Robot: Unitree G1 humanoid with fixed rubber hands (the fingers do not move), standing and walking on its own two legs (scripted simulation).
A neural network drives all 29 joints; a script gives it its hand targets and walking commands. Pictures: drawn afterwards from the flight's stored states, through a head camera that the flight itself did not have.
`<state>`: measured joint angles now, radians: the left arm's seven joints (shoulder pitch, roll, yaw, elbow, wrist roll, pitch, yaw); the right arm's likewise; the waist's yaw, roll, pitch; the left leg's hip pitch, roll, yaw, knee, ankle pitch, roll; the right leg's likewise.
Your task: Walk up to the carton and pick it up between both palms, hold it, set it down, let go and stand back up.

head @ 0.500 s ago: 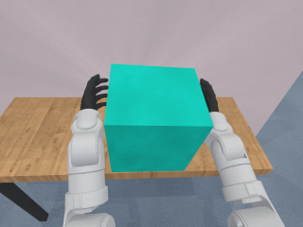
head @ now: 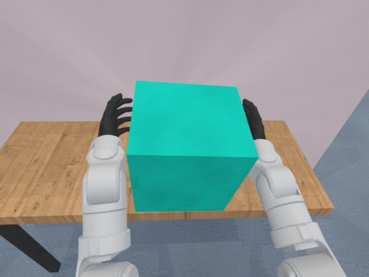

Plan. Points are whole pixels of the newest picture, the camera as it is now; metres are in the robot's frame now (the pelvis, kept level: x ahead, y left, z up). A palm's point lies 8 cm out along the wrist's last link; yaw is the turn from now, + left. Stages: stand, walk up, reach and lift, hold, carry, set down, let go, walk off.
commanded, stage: hold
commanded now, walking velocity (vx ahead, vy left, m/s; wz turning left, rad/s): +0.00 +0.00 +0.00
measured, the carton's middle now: (183, 152) +0.34 +0.01 +0.14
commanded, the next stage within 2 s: none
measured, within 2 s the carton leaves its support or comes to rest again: neither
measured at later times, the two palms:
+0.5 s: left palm (111, 138) +0.35 +0.15 +0.18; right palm (253, 139) +0.35 -0.14 +0.16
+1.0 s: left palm (109, 137) +0.35 +0.15 +0.17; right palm (250, 138) +0.35 -0.13 +0.16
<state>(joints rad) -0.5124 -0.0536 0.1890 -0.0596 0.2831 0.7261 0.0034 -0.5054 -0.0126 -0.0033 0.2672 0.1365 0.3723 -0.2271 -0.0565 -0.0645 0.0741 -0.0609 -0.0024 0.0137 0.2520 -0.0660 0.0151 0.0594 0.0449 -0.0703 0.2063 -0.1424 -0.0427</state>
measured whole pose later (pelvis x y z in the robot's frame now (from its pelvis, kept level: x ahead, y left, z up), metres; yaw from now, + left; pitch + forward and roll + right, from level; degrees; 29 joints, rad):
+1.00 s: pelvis +0.00 +0.00 +0.00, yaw +0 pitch -6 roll -1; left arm -0.51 -0.06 0.20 -0.02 0.27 0.71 0.01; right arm -0.52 -0.01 -0.01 0.31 0.13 0.37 -0.22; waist -0.05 -0.05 0.06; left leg -0.08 0.00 0.01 0.26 -0.07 0.02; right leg 0.05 0.05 -0.07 0.20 -0.14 -0.04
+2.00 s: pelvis +0.00 +0.00 +0.00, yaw +0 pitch -7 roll -1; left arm -0.49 -0.06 0.19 -0.07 0.27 0.72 0.01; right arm -0.51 -0.02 0.00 0.27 0.14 0.37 -0.23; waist -0.05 -0.06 0.07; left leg -0.06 0.00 0.02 0.25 -0.07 0.02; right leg 0.06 0.05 -0.06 0.19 -0.14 -0.04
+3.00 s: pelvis +0.00 +0.00 +0.00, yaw +0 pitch -7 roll -1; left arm -0.50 -0.06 0.19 -0.09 0.28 0.74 0.00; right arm -0.51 -0.02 0.00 0.26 0.15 0.38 -0.23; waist -0.05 -0.06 0.07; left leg -0.06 0.00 0.02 0.25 -0.07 0.02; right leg 0.07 0.04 -0.06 0.18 -0.13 -0.04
